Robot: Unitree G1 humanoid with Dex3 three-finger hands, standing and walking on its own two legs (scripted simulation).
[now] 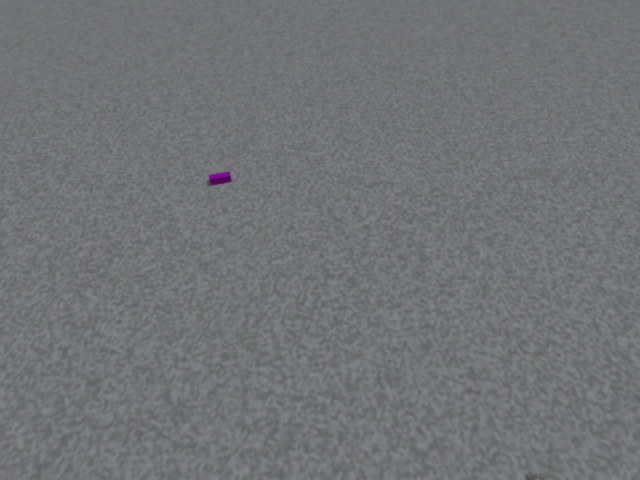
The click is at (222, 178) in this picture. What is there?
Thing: small brick
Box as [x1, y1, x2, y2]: [209, 172, 230, 184]
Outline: 229,172 209,175 211,184 230,181
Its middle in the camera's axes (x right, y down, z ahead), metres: -0.47 -0.29 +1.82
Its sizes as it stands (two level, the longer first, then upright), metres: 0.097 0.032 0.037
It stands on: the floor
